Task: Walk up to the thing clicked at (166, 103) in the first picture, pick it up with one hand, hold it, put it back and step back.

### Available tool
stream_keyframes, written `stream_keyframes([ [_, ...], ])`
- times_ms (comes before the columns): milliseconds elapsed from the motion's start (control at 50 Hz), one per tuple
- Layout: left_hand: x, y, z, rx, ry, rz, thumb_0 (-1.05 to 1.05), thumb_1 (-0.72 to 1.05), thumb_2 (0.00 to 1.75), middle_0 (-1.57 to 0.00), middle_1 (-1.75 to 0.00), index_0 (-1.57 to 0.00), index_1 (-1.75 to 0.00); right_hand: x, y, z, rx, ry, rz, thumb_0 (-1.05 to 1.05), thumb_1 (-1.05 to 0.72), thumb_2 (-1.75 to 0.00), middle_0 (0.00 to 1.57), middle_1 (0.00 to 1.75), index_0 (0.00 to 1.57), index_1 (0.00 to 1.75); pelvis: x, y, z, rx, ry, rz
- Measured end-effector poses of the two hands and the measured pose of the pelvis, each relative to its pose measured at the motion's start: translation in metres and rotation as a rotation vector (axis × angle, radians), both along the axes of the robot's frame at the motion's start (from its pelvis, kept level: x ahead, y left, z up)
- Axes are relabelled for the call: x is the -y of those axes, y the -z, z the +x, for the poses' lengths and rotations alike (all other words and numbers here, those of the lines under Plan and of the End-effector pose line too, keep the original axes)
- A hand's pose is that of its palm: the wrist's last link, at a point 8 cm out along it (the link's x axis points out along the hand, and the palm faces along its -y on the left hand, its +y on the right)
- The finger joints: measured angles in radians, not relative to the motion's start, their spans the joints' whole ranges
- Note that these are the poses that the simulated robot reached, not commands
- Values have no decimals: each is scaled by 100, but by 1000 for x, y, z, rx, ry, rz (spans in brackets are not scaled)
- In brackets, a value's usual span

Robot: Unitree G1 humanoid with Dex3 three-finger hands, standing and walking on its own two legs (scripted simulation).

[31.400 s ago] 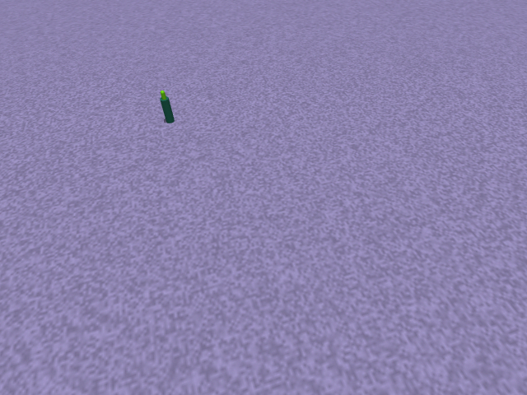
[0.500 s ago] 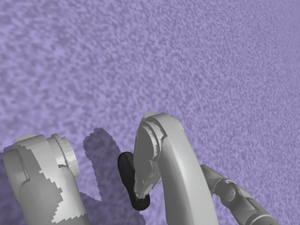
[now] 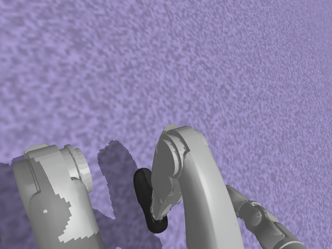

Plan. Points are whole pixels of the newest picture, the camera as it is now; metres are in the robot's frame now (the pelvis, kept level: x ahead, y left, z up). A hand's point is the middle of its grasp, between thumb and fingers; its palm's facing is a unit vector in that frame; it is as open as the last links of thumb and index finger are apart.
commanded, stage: withdraw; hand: left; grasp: from the side
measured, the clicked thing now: out of the picture +0.40 +0.32 -0.18
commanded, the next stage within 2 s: rise in 0.12 s
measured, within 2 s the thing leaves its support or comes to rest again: neither
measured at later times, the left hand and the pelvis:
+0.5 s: hand out of the picture +0.35 +0.44 +0.00, palm faces +0.48 -0.81 -0.35, open 17.4 cm; pelvis +0.01 -0.01 +0.06, yaw +7 degrees
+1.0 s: hand out of the picture +0.25 +0.33 +0.18, palm faces +0.39 -0.80 -0.47, open 17.4 cm; pelvis +0.05 -0.02 +0.28, yaw +13 degrees
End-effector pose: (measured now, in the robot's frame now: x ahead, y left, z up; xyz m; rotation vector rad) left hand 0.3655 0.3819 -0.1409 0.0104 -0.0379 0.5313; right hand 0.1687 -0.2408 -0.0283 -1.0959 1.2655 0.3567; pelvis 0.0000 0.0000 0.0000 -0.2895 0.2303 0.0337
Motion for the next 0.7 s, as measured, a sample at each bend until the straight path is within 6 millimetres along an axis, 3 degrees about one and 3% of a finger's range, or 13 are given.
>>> stream_keyframes([
  [260, -56, -84, -29, -24, 5, 20, -1, -60, 4, -6, -6, -8, -4, -1, 2, 15, 90, 147, 114, 0, -88, -89, 21, 30, 21, 30, 3, -21, 6, -126, -35, 33],
  [380, -72, -115, -38, -226, 18, 95, -1, -55, 4, -6, -5, -7, -4, -2, 0, 22, 143, 289, 188, 0, -89, -90, 21, 30, 21, 30, 6, -37, 6, -187, -55, 59],
  [520, -93, -172, -65, -428, -62, 194, -1, -53, 6, -7, -6, -6, -6, 2, -3, 15, 136, 430, 256, 0, -91, -91, 21, 30, 21, 30, 9, -64, 7, -267, -78, 94],
  [620, -88, -210, -91, -579, -102, 240, -1, -53, 6, -6, -6, -6, -6, 3, -13, 12, 114, 507, 296, 0, -90, -90, 21, 30, 21, 30, 12, -93, 9, -320, -89, 120],
  [700, -60, -234, -109, -678, -79, 242, -1, -53, 6, -6, -6, -6, -6, 0, -36, 20, 121, 534, 331, 1, -90, -90, 20, 30, 20, 30, 15, -127, 12, -350, -97, 138],
])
